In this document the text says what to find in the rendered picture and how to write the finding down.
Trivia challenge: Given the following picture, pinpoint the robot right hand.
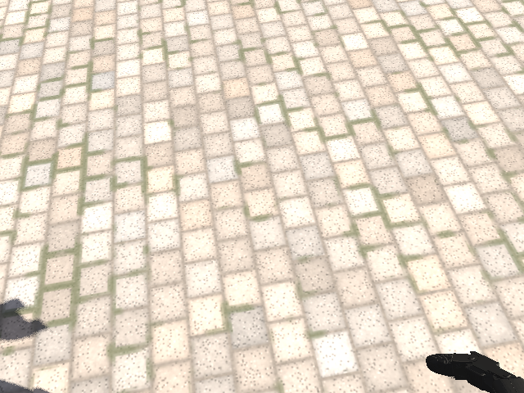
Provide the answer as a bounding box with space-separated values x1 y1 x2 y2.
426 351 524 393

